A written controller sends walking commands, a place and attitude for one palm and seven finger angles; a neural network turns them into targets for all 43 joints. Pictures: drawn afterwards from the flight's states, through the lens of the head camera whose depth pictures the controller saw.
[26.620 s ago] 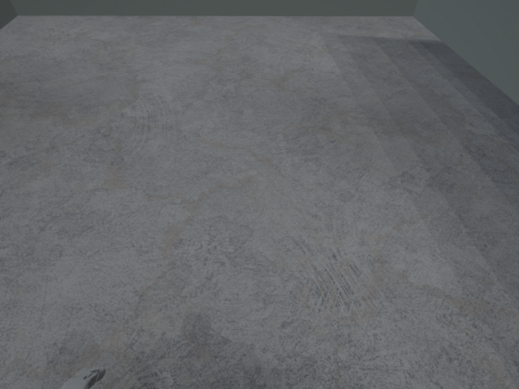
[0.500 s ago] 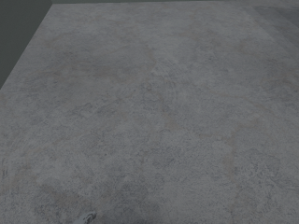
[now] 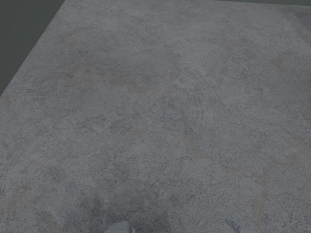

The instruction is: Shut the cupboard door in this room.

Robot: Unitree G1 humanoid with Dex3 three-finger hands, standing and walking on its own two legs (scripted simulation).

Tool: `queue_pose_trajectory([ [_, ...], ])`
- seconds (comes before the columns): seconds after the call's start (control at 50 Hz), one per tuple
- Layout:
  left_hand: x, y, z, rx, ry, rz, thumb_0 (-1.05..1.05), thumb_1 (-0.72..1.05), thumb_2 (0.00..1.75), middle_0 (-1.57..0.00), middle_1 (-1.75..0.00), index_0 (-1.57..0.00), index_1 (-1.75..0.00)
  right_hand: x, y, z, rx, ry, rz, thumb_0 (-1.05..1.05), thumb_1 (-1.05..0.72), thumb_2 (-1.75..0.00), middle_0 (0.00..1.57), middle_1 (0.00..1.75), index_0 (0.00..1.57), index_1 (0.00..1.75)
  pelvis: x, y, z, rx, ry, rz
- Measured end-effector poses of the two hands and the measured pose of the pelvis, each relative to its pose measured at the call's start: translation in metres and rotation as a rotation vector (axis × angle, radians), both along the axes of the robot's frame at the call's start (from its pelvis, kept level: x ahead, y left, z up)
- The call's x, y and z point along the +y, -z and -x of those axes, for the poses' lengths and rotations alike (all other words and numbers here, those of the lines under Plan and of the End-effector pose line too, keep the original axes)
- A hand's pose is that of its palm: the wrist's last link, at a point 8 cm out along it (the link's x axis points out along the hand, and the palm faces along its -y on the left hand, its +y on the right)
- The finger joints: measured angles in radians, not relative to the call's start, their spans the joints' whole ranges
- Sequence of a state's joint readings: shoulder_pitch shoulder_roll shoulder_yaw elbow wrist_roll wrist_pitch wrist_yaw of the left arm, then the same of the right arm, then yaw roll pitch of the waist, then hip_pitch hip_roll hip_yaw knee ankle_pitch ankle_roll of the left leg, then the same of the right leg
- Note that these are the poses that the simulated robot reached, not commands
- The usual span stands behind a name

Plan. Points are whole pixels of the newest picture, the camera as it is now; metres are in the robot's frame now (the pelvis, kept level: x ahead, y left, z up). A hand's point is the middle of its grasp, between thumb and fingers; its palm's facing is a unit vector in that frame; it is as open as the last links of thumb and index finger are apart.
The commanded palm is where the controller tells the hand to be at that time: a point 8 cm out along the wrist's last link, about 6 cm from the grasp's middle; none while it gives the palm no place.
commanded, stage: walk around to get in front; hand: left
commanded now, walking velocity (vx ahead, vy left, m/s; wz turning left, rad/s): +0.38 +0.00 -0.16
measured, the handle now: out of the picture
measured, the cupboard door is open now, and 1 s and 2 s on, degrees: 83 83 83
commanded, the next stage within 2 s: walk to a spot facing it in 0.84 s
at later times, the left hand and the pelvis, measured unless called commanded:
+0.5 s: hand (129, 163) +0.33 +0.12 -0.15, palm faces -0.08 -0.97 -0.23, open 7.3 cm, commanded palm none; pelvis +0.21 -0.06 +0.00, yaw -5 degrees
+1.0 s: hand (122, 158) +0.36 +0.16 -0.17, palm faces +0.06 -0.99 -0.12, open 7.4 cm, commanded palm none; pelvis +0.41 +0.00 +0.01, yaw -1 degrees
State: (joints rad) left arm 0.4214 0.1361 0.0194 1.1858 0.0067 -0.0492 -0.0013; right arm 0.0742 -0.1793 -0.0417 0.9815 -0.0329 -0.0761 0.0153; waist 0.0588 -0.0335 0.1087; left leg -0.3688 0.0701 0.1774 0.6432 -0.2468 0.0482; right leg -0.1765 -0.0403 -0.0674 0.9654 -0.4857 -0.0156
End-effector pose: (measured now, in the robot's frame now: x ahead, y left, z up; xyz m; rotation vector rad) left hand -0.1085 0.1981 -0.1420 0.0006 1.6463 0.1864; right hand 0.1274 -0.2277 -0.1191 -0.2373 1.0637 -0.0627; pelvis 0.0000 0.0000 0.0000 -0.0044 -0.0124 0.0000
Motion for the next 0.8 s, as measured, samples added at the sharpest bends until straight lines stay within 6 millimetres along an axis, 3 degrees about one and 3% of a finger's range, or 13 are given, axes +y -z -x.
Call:
queue_pose_trajectory([
  [0.08, 0.021, -0.003, -0.076, -0.092, 0.058, -0.019, 0.0, 0.91, 0.9, -0.2, -0.3, -0.2, -0.3, 0.012, -0.003, 0.009, 0.041, 0.094, -0.023, 0.0, -0.92, -0.9, 0.2, 0.3, 0.2, 0.3, 0.007, -0.01, -0.031, -0.02, 0.019, 0.0],
  [0.22, 0.038, -0.018, -0.24, -0.368, 0.139, -0.079, 0.0, 0.92, 0.9, -0.2, -0.3, -0.19, -0.3, -0.01, -0.004, 0.042, 0.223, 0.209, 0.007, -0.02, -0.96, -0.9, 0.2, 0.3, 0.21, 0.3, 0.004, -0.019, -0.086, -0.012, 0.038, -0.015],
  [0.32, 0.025, -0.03, -0.341, -0.479, 0.228, -0.105, 0.0, 0.93, 0.9, -0.2, -0.3, -0.19, -0.3, -0.014, 0.007, 0.057, 0.361, 0.284, -0.039, -0.01, -0.94, -0.9, 0.2, 0.3, 0.2, 0.3, -0.013, -0.015, -0.13, -0.004, 0.062, -0.027],
  [0.42, -0.006, -0.026, -0.421, -0.546, 0.311, -0.131, 0.0, 0.92, 0.9, -0.2, -0.3, -0.19, -0.3, -0.024, 0.03, 0.05, 0.468, 0.344, -0.101, 0.0, -0.92, -0.9, 0.2, 0.3, 0.2, 0.3, -0.042, 0.003, -0.18, -0.005, 0.088, -0.028],
  [0.48, -0.022, -0.026, -0.436, -0.555, 0.297, -0.127, 0.0, 0.92, 0.9, -0.2, -0.3, -0.19, -0.3, -0.035, 0.032, 0.021, 0.477, 0.337, -0.117, 0.0, -0.92, -0.9, 0.2, 0.3, 0.2, 0.3, -0.055, 0.001, -0.2, -0.019, 0.083, -0.028],
  [0.54, -0.033, -0.028, -0.43, -0.5, 0.262, -0.11, 0.0, 0.92, 0.9, -0.2, -0.3, -0.2, -0.3, -0.049, 0.025, -0.029, 0.406, 0.313, -0.109, 0.01, -0.91, -0.9, 0.2, 0.3, 0.2, 0.3, -0.061, -0.008, -0.221, -0.025, 0.082, -0.025],
  [0.68, -0.029, -0.026, -0.411, -0.346, 0.189, -0.109, -0.01, 0.95, 0.9, -0.21, -0.3, -0.2, -0.3, -0.067, 0.005, -0.157, 0.212, 0.242, -0.073, 0.0, -0.92, -0.9, 0.19, 0.3, 0.2, 0.3, -0.063, -0.02, -0.274, -0.008, 0.059, 0.0],
  [0.8, -0.026, -0.012, -0.403, -0.233, 0.091, -0.057, 0.0, 0.93, 0.9, -0.2, -0.3, -0.2, -0.3, -0.059, -0.006, -0.257, 0.143, 0.137, -0.027, 0.0, -0.92, -0.9, 0.19, 0.3, 0.2, 0.3, -0.048, -0.018, -0.324, 0.0, 0.017, 0.028],
])
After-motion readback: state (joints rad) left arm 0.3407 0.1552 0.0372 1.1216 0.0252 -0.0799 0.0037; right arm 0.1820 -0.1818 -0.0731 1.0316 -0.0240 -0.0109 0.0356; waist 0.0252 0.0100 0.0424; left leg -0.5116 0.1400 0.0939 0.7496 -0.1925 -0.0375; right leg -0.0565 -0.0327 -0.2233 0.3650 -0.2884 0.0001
